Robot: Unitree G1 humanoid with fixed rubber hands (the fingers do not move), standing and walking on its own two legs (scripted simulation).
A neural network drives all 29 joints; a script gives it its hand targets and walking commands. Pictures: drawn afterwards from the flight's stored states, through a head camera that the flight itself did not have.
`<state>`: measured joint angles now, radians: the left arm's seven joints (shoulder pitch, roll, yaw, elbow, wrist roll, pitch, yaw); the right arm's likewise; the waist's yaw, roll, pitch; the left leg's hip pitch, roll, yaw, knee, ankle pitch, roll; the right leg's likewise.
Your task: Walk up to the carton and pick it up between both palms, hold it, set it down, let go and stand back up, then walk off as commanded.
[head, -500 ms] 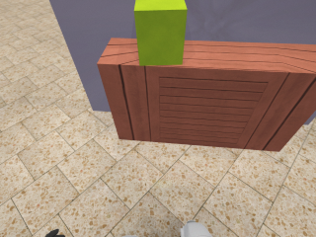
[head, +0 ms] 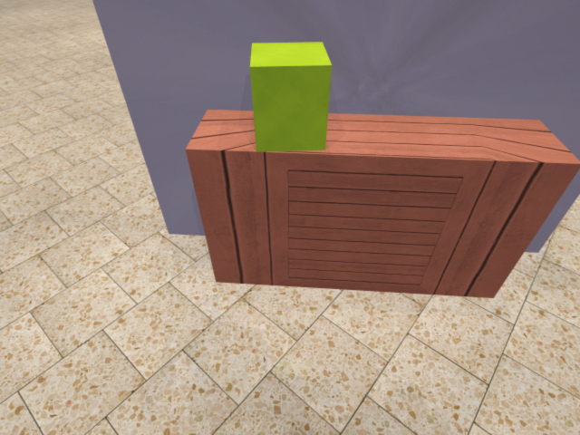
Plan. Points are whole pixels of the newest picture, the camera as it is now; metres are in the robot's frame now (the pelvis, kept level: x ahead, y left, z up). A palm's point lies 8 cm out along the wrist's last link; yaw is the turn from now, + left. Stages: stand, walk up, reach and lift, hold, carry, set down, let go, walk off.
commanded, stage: walk off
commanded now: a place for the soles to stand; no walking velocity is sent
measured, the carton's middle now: (289, 97) +1.04 -0.01 +0.04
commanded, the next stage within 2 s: stand in 1.50 s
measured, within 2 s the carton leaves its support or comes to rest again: neither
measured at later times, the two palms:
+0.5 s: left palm out of the picture +0.05 +0.34 -0.12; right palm out of the picture +0.09 -0.30 -0.11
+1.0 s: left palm (104, 424) +0.20 +0.29 -0.11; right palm out of the picture +0.14 -0.32 -0.11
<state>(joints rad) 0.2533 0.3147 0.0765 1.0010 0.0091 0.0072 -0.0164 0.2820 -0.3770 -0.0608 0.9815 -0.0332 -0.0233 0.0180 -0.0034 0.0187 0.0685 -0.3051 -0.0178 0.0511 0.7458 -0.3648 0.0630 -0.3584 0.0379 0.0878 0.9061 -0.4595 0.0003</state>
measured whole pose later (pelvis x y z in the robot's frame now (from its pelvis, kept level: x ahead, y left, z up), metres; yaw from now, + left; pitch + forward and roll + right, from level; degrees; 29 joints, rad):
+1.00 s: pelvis +0.08 -0.01 -0.01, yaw -2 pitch -3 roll +0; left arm 0.12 0.37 0.07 0.85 0.02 0.01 -0.02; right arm 0.20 -0.37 -0.03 0.92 -0.02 -0.06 -0.04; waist 0.00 -0.01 0.15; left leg -0.39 0.02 -0.05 0.83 -0.39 -0.04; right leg -0.36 0.02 -0.03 0.83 -0.42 -0.04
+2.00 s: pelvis +0.08 -0.01 +0.03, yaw -2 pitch -3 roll +0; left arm 0.06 0.32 0.03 1.16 0.00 -0.02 -0.02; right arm 0.09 -0.30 0.00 1.11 -0.01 -0.03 0.00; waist 0.01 0.02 0.04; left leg -0.15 -0.01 -0.02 0.38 -0.17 0.00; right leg -0.14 0.01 -0.02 0.39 -0.20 -0.02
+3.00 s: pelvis +0.11 -0.02 +0.04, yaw -2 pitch -2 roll +0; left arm 0.06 0.31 0.01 1.17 0.00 -0.02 -0.01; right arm 0.09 -0.32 0.00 1.13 -0.01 -0.02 0.00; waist 0.00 0.02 0.05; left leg -0.11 0.01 -0.03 0.31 -0.17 -0.02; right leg -0.09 0.03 -0.03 0.33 -0.20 -0.04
